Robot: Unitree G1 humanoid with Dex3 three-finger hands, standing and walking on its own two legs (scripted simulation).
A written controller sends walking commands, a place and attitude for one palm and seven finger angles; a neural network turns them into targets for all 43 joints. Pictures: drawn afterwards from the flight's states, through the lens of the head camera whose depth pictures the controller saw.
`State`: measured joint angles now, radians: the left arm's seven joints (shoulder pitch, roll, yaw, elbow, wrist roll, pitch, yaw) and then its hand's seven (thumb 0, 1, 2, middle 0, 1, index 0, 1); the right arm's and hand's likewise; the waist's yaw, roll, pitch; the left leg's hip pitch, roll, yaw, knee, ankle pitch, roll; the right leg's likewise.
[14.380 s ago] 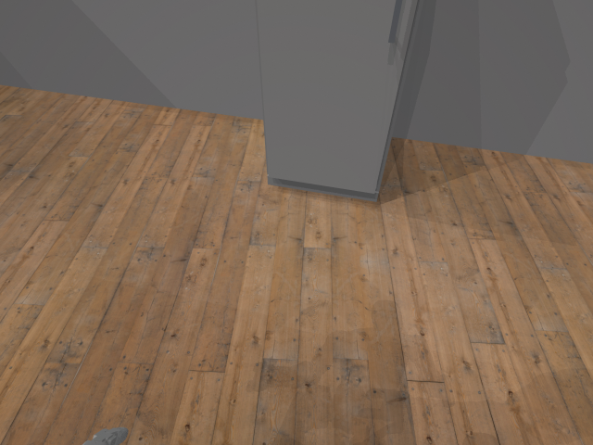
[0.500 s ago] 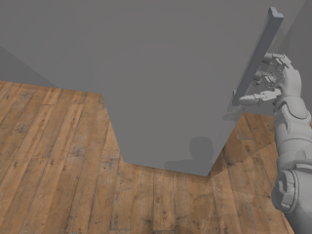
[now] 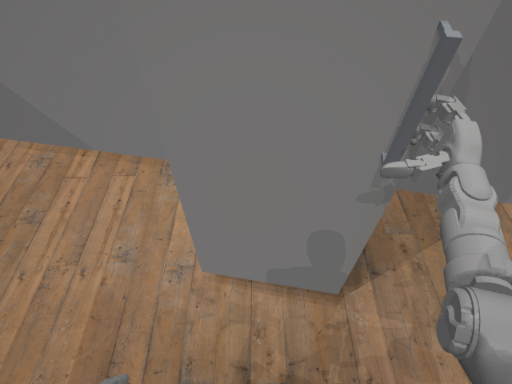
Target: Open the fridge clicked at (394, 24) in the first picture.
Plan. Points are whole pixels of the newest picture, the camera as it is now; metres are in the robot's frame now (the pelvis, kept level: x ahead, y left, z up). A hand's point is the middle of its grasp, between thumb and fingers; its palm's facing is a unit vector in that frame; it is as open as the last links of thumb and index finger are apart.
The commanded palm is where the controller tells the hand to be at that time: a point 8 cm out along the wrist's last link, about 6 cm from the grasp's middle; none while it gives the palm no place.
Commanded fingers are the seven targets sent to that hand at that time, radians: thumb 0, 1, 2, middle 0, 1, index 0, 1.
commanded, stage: slide the fingers in behind the handle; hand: right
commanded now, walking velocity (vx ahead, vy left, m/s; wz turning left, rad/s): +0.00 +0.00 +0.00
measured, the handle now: (410, 111) +0.53 -0.17 +0.17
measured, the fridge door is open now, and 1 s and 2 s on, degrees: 0 0 0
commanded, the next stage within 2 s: grip the handle and tug to test in 0.80 s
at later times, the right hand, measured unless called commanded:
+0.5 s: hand (401, 141) +0.46 -0.15 +0.16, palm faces +0.03 +1.00 +0.01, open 14.1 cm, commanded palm +0.44 -0.20 +0.15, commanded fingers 0.00 0.50 -0.30 0.30 1.20 0.30 1.20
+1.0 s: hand (397, 139) +0.47 -0.14 +0.16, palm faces +0.04 +1.00 +0.01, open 13.8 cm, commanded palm +0.44 -0.19 +0.15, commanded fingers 0.00 0.22 -0.42 0.33 1.24 0.33 1.24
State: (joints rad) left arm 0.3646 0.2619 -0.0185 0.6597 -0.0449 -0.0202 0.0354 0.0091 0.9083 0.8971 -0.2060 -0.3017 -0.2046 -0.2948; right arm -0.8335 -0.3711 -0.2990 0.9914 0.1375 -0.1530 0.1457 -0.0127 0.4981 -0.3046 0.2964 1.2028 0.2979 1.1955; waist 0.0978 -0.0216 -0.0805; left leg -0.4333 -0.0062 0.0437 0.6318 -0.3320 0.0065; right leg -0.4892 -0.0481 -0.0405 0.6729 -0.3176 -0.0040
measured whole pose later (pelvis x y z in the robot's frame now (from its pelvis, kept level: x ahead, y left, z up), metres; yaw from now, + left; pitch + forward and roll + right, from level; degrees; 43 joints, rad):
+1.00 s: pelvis +0.00 +0.00 +0.00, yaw +0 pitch +8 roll +1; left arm 0.38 0.26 -0.01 0.69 -0.04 -0.03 0.03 0.01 0.91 0.90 -0.21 -0.30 -0.20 -0.29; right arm -0.85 -0.33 -0.26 1.00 0.12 -0.18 0.08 -0.01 0.47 -0.32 0.30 1.21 0.30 1.20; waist 0.10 -0.03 -0.07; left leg -0.44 -0.01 0.04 0.63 -0.33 0.01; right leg -0.49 -0.05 -0.04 0.66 -0.31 0.00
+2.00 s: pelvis +0.00 +0.00 +0.00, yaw +1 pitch +7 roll +1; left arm 0.36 0.25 -0.01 0.67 -0.04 -0.02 0.03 0.01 0.91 0.90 -0.21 -0.30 -0.20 -0.29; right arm -0.79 -0.31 -0.27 0.92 0.13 -0.15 0.07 0.01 -0.71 -0.82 0.35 1.37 0.33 1.36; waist 0.10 -0.03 -0.08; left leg -0.41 -0.01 0.02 0.62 -0.33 0.00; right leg -0.46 -0.05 -0.05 0.65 -0.32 -0.01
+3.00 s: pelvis +0.08 +0.00 +0.02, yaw +3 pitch +3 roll +0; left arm 0.23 0.23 -0.03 0.57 -0.02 0.01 0.04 0.01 0.91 0.90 -0.20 -0.30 -0.20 -0.29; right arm 0.03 -0.20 -0.09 -0.11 0.13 0.06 0.03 0.01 -0.70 -0.78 0.31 1.33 0.27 1.32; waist 0.00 -0.04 -0.09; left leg -0.16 0.00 0.03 0.46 -0.31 0.00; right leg -0.20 -0.03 -0.05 0.52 -0.30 -0.01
